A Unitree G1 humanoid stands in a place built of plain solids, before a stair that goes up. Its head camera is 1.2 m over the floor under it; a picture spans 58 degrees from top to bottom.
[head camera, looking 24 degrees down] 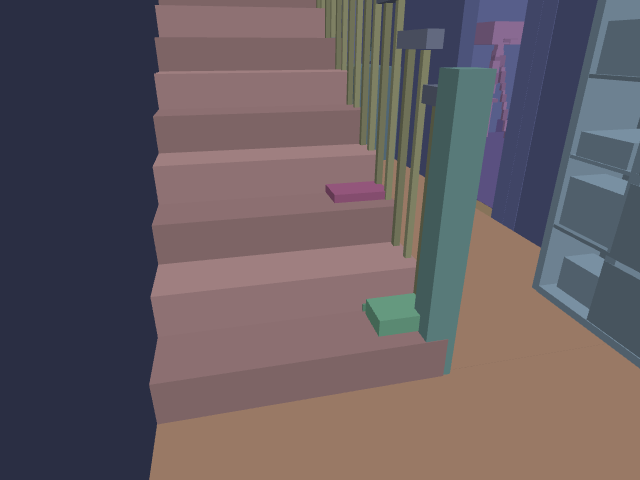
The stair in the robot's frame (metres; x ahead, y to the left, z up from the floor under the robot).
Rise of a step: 0.18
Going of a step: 0.27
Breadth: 1.09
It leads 13 degrees to the left of straight ahead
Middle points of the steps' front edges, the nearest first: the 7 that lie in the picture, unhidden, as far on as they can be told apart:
1.24 0.04 0.18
1.50 0.10 0.36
1.76 0.16 0.54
2.02 0.22 0.72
2.28 0.28 0.89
2.54 0.34 1.07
2.80 0.40 1.25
